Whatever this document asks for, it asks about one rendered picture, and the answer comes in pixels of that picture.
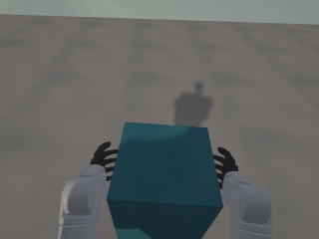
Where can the robot left forearm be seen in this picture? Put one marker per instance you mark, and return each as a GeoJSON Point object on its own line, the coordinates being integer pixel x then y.
{"type": "Point", "coordinates": [81, 203]}

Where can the carton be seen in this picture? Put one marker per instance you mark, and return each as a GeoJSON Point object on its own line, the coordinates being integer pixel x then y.
{"type": "Point", "coordinates": [164, 183]}

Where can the robot left hand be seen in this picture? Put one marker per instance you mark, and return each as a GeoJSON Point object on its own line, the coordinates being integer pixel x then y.
{"type": "Point", "coordinates": [99, 158]}

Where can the robot right forearm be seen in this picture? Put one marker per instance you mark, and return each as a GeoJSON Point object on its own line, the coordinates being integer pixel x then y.
{"type": "Point", "coordinates": [250, 207]}

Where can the robot right hand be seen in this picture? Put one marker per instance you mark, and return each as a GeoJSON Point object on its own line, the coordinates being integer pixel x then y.
{"type": "Point", "coordinates": [228, 164]}

